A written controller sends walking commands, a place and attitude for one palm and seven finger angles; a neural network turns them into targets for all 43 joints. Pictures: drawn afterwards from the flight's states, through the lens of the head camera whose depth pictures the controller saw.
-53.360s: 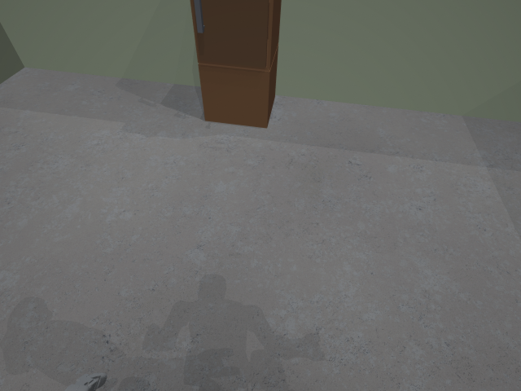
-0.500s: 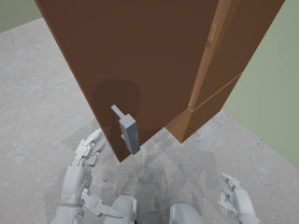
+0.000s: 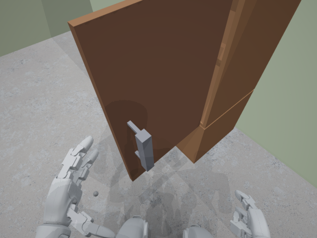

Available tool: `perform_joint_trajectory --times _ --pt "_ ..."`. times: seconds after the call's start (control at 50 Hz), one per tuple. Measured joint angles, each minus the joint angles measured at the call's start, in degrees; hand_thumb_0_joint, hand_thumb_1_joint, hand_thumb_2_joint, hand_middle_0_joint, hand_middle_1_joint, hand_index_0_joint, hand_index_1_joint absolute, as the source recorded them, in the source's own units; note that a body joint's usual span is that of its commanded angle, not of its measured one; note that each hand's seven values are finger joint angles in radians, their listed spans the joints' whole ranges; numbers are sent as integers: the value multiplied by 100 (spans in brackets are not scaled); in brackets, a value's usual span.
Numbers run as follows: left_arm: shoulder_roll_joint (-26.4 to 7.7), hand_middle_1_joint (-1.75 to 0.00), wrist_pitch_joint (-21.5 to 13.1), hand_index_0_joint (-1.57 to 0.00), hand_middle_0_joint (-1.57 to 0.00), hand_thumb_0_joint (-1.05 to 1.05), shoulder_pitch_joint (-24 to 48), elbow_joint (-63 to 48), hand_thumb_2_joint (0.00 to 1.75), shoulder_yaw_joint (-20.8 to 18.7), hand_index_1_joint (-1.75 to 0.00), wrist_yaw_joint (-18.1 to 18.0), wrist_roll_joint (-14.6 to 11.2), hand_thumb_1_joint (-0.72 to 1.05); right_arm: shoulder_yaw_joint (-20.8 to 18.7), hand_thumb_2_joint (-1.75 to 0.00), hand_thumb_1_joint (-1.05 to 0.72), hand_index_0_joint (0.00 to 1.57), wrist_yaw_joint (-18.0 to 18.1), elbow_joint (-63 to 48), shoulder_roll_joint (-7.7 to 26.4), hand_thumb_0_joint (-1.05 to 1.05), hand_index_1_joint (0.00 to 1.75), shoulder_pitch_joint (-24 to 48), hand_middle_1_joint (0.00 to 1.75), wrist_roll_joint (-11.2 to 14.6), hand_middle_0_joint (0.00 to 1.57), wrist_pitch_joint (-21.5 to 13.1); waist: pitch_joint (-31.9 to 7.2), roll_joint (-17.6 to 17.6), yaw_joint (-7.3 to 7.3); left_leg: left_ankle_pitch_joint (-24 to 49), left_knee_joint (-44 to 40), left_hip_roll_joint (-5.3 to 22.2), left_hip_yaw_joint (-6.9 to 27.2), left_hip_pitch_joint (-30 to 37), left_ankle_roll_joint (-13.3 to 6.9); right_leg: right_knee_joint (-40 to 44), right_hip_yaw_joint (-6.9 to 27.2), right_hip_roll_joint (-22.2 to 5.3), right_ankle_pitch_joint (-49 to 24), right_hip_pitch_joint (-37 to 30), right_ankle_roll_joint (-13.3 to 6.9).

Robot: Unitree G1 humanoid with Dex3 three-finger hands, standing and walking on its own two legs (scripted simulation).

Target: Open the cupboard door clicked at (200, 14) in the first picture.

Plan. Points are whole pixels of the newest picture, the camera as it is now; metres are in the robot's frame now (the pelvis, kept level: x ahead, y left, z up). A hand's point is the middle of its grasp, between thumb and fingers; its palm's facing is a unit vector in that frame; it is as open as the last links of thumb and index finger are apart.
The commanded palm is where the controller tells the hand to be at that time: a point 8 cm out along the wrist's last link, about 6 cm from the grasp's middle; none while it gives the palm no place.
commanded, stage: draw the hand back to the body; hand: left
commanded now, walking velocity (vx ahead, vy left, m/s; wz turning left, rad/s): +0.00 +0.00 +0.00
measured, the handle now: (140, 146) +0.35 +0.08 +0.01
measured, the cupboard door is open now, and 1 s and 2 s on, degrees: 92 92 92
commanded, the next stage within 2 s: step back with the hand held close in 1.32 s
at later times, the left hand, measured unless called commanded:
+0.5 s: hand (39, 184) +0.20 +0.22 +0.14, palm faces +0.21 -0.90 -0.37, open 14.3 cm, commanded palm +0.17 +0.27 +0.18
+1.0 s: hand out of the picture +0.23 +0.28 +0.27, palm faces +0.46 -0.77 -0.43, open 8.4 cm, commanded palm +0.18 +0.32 +0.27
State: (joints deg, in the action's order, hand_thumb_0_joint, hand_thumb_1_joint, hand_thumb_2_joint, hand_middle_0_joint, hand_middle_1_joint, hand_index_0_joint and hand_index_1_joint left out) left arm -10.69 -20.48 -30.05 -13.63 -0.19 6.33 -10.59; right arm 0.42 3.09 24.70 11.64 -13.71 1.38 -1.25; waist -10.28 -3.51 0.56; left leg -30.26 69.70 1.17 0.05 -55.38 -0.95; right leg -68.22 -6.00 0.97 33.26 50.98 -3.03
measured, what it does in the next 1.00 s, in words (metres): rises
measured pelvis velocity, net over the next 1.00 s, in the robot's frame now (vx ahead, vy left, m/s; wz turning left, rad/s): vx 0.04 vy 0.02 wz -0.01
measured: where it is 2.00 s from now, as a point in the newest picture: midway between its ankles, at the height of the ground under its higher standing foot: outside the picture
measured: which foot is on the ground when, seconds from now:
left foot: down 0.00-1.00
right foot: down 0.00-1.00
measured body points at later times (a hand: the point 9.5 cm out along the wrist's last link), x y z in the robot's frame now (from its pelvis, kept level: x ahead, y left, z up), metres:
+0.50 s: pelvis +0.03 +0.02 +0.07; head +0.03 +0.00 +0.52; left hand +0.18 +0.27 +0.17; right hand +0.21 -0.21 -0.01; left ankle +0.03 +0.11 -0.64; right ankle +0.00 -0.09 -0.64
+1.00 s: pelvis +0.04 +0.02 +0.10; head +0.02 -0.01 +0.55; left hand +0.20 +0.32 +0.29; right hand +0.23 -0.20 +0.02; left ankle +0.03 +0.11 -0.64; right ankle +0.00 -0.09 -0.64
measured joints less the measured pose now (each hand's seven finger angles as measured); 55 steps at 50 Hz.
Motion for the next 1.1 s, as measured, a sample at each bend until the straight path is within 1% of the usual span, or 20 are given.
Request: perform_joint_trajectory --times 0.1,0.26,0.28,0.32,0.36,0.4,0.44,0.52,0.58,0.64,0.82,0.92,1.0,1.04,1.1 --pt "-74 -30 226 -15 -15 -1 -152 59 30 -135 -30 98 -97 -49 116 -89 -90 20 71 -107 48 1 30 -140 30 29 20 -56 8 31 -45 152 -433 -17 13 473 -14 475 -3 6 -173 -494 27" --pt "-345 -30 245 -15 -16 -1 -364 -301 32 -430 -30 306 -337 -46 77 -89 -90 20 110 -93 172 1 30 -203 30 84 20 -238 81 45 -63 223 -836 -8 51 1103 -31 1001 -24 46 -315 -1179 58" --pt "-424 -30 362 -15 -16 -1 -381 -382 32 -453 -30 168 -161 -45 67 -89 -90 20 147 -86 166 1 30 -217 30 83 20 -213 74 61 -22 238 -919 -7 22 1208 -36 1076 7 48 -338 -1267 64" --pt "-581 -30 773 -16 -16 -1 -471 -571 34 -451 -30 -265 199 -41 68 -89 -90 20 246 -85 145 1 30 -229 30 74 20 -99 75 74 24 311 -1168 -20 -44 1480 -54 1290 75 38 -411 -1503 80" --pt "-628 -30 1143 -16 -16 -1 -611 -694 36 -444 -30 -624 435 -36 75 -89 -90 20 310 -100 131 1 30 -229 30 69 20 -13 97 33 27 397 -1439 -38 -86 1759 -69 1550 121 28 -507 -1764 108" --pt "-642 -30 1439 -16 -16 -1 -718 -738 38 -436 -30 -889 588 -31 94 -89 -90 20 356 -104 129 1 30 -226 30 60 20 37 144 -19 38 484 -1694 -55 -121 2019 -88 1804 160 19 -607 -2013 137" --pt "-676 -30 1652 -16 -17 -1 -751 -748 41 -443 -30 -1086 688 -25 128 -89 -90 20 392 -82 135 1 30 -230 30 54 20 50 208 -50 63 566 -1921 -77 -143 2255 -105 2028 184 5 -695 -2243 159" --pt "-774 -30 1879 -17 -17 0 -612 -771 46 -546 -30 -1348 788 -12 223 -89 -90 20 440 76 150 1 30 -235 30 30 20 -28 349 -52 141 708 -2314 -126 -153 2684 -127 2416 199 -28 -834 -2671 186" --pt "-809 -30 1928 -17 -18 0 -471 -858 51 -688 -30 -1458 827 -2 281 -89 -90 20 427 238 155 1 30 -223 30 17 20 -142 420 -48 179 794 -2576 -159 -155 2987 -136 2678 204 -50 -920 -2975 202" --pt "-810 -30 1911 -18 -18 0 -386 -973 55 -843 -30 -1494 830 8 303 -89 -90 20 380 385 149 1 30 -182 30 2 20 -239 474 -61 189 873 -2838 -183 -178 3292 -145 2934 231 -65 -1005 -3271 222" --pt "-941 -30 1838 -19 -19 1 -128 -1006 69 -1417 -30 -1414 755 39 271 -89 -90 20 251 700 126 1 30 23 30 -37 20 -364 726 -38 228 1150 -3585 -203 -236 4080 -141 3679 303 -59 -1308 -4031 235" --pt "-1015 -30 1784 -20 -20 1 57 -1103 76 -1739 -30 -1406 718 57 222 -89 -90 20 205 826 175 1 30 107 30 -68 20 -443 851 -52 284 1294 -3900 -203 -243 4372 -132 4011 315 -48 -1468 -4324 230" --pt "-1079 -30 1664 -20 -21 1 228 -1094 82 -2016 -30 -1397 676 70 181 -89 -90 20 177 931 184 1 30 191 30 -87 20 -444 932 -53 312 1394 -4099 -199 -252 4544 -122 4204 326 -36 -1569 -4488 219" --pt "-1025 -30 1631 -20 -21 1 285 -998 84 -2075 -30 -1382 658 76 157 -89 -90 20 148 952 189 1 30 233 30 -85 20 -409 985 -62 307 1439 -4180 -194 -258 4609 -116 4281 334 -29 -1616 -4547 215" --pt "-871 -30 1666 -20 -21 1 315 -818 87 -1990 -30 -1342 652 82 118 -89 -90 20 119 966 205 1 30 269 30 -90 20 -361 1074 -76 300 1506 -4288 -189 -269 4684 -112 4378 346 -22 -1682 -4612 210"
